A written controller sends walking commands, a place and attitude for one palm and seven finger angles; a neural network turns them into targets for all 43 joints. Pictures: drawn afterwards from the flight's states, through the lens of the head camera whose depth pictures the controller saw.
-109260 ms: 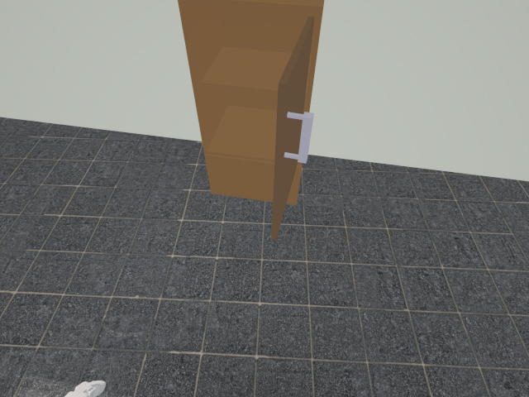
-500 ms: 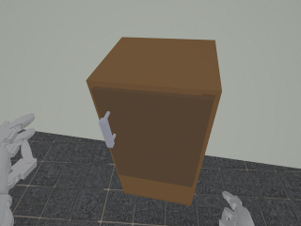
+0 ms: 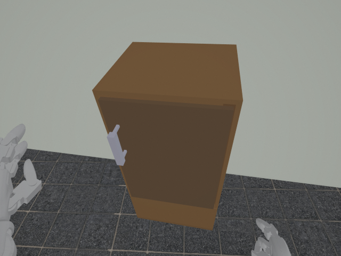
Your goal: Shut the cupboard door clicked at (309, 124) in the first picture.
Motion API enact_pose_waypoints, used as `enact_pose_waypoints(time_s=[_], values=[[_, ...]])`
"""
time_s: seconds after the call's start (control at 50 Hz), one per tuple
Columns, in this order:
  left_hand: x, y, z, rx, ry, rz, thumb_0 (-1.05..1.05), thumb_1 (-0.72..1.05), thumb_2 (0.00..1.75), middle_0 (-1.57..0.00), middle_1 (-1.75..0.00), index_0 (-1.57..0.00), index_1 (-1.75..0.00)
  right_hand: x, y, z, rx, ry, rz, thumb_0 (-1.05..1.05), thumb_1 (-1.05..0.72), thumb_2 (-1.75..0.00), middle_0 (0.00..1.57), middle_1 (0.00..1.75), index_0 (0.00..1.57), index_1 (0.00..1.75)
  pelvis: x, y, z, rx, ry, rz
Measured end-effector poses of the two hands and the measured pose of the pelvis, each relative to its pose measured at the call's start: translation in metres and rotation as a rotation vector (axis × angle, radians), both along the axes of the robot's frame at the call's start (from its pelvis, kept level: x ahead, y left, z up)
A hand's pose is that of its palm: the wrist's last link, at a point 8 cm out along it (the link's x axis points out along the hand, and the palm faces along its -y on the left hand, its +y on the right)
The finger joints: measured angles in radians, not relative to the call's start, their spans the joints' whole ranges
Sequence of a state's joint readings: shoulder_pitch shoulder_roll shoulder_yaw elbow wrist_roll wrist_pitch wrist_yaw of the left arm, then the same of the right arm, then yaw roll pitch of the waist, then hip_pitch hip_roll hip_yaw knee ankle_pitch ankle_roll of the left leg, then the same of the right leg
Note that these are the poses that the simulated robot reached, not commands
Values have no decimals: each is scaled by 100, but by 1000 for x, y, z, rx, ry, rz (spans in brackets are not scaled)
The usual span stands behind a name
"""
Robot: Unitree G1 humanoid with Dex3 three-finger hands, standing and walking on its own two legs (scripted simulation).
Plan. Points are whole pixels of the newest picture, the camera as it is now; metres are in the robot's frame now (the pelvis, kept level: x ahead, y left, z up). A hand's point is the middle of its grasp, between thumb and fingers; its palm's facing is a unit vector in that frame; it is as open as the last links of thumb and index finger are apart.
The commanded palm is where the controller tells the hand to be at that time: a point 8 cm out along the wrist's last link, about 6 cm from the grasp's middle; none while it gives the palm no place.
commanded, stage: step back with the hand held close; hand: left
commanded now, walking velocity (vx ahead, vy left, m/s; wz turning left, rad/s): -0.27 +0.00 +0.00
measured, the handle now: (119, 145) +0.48 +0.25 -0.05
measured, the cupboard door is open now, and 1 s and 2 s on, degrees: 0 0 0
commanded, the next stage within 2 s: stop stepping back and stand still in 1.30 s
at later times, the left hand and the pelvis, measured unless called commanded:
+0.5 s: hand (13, 203) +0.15 +0.29 +0.16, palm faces +0.40 -0.79 -0.47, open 7.5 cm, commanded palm +0.10 +0.32 +0.17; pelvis -0.05 +0.03 -0.01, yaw -1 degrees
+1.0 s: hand out of the picture +0.08 +0.29 +0.16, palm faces +0.46 -0.79 -0.41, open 7.5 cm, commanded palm +0.01 +0.34 +0.17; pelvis -0.11 +0.03 -0.02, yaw +2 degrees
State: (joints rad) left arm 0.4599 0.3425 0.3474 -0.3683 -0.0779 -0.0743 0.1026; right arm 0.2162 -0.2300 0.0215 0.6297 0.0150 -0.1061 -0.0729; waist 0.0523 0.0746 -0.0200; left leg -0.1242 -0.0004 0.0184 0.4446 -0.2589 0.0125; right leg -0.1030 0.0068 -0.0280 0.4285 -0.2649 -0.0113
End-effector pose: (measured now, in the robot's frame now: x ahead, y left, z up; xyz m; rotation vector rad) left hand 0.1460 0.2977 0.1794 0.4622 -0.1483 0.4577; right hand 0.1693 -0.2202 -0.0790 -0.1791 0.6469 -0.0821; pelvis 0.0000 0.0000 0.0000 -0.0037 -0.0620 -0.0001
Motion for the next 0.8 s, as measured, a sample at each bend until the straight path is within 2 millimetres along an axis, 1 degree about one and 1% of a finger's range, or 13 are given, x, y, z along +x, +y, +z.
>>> enact_pose_waypoints(time_s=[0.08,0.14,0.24,0.32,0.4,0.52,0.66,0.8], values=[[1,4,5,42,-22,-8,2,89,90,-21,-30,-21,-30,-3,-5,-2,-11,25,-16,1,-90,-90,20,30,21,30,-2,2,-1,-14,35,5],[3,6,3,58,-10,-26,2,89,90,-21,-30,-21,-30,-8,-9,-3,-24,52,-49,1,-90,-90,20,30,21,30,-4,7,-1,-14,55,1],[3,12,-3,72,34,-56,2,89,90,-21,-30,-21,-30,-21,-13,-3,-48,88,-101,1,-90,-90,20,30,21,30,-11,15,-1,-6,68,-9],[-3,18,-3,85,42,-72,2,89,90,-21,-30,-21,-30,-33,-11,0,-60,100,-123,1,-90,-90,20,30,20,30,-20,19,-2,-4,69,-16],[-15,22,-1,94,23,-83,2,89,90,-21,-30,-21,-30,-46,-6,4,-68,95,-128,1,-90,-90,20,30,20,30,-33,23,-3,-6,68,-19],[-39,28,-2,104,-23,-76,2,89,90,-21,-30,-21,-30,-67,3,5,-75,78,-115,1,-90,-90,20,30,21,30,-53,27,-7,-14,66,-14],[-66,34,-7,107,-74,-42,2,89,90,-21,-30,-21,-30,-93,8,-1,-91,81,-88,1,-90,-90,20,30,21,30,-74,28,-13,-26,61,1],[-87,30,-5,130,-130,-28,2,89,90,-21,-30,-21,-30,-113,6,-10,-98,89,-61,1,-90,-90,20,30,21,30,-90,22,-19,-30,47,29]])
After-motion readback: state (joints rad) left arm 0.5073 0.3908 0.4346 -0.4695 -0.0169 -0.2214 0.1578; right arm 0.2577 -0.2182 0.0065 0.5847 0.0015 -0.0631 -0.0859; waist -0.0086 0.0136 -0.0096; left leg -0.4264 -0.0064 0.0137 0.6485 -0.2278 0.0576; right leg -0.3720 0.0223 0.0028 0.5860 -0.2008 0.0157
